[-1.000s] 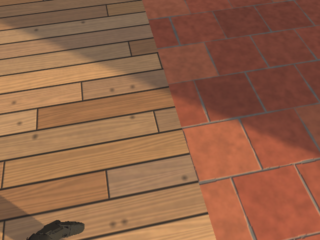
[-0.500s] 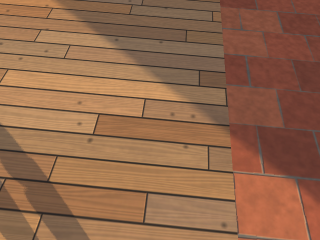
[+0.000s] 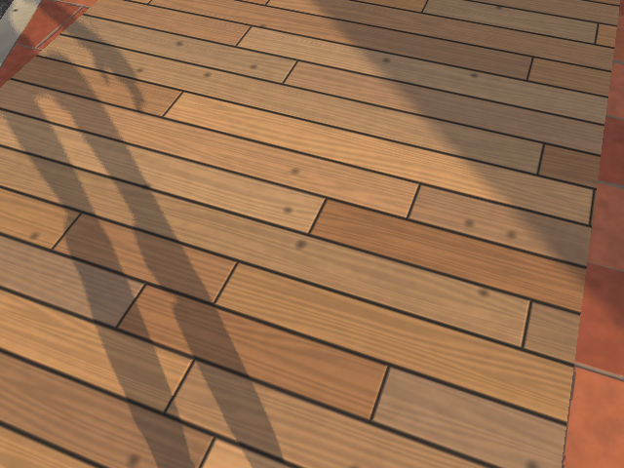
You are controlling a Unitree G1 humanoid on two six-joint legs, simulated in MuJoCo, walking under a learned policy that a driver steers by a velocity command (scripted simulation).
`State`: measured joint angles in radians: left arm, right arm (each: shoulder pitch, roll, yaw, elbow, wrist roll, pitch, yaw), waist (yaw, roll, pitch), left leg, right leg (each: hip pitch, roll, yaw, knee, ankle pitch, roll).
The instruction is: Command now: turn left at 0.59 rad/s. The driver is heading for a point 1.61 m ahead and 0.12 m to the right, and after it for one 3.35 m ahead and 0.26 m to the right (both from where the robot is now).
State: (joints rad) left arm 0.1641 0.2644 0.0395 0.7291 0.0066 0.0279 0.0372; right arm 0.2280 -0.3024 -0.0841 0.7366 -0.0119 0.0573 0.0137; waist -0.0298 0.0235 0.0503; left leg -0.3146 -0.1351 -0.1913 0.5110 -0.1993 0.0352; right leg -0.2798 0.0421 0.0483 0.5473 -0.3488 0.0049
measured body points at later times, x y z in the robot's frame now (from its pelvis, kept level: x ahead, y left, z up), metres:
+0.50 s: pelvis -0.03 +0.01 +0.00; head -0.01 +0.03 +0.45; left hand +0.00 +0.29 -0.13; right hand +0.17 -0.21 -0.10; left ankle -0.06 +0.10 -0.74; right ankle +0.00 -0.11 -0.72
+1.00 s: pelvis -0.04 +0.00 +0.01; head -0.04 -0.01 +0.46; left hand -0.05 +0.25 -0.13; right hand +0.08 -0.24 -0.13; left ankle -0.06 +0.10 -0.73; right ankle -0.03 -0.12 -0.73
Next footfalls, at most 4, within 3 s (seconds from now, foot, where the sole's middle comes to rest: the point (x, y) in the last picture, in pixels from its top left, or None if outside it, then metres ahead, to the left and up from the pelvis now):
0.44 left None -0.02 0.10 -0.77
0.78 right None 0.01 -0.11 -0.77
2.50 right None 0.39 0.04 -0.77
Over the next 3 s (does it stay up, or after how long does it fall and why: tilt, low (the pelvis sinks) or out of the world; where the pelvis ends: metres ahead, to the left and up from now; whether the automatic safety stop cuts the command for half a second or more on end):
stays up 0.49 0.13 0.00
